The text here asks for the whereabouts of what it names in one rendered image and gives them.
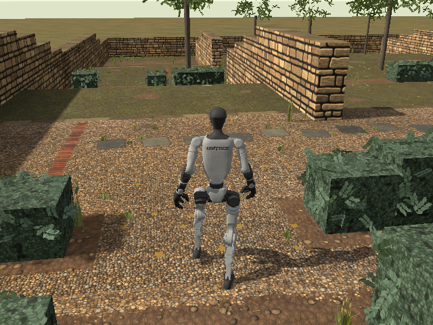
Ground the robot left forearm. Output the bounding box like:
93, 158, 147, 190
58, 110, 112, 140
176, 164, 191, 194

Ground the right robot upper arm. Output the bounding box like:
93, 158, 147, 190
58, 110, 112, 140
231, 137, 250, 173

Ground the robot left thigh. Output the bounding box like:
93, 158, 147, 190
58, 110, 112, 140
193, 188, 208, 221

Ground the left robot upper arm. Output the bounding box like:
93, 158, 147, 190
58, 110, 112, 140
185, 136, 204, 175

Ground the right robot hand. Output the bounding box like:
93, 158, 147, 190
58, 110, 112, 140
240, 186, 256, 199

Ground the left robot hand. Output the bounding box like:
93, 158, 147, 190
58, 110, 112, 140
173, 191, 189, 209

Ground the robot right forearm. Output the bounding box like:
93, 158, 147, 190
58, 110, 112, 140
243, 163, 255, 188

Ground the robot right foot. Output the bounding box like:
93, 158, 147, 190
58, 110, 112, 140
223, 272, 234, 290

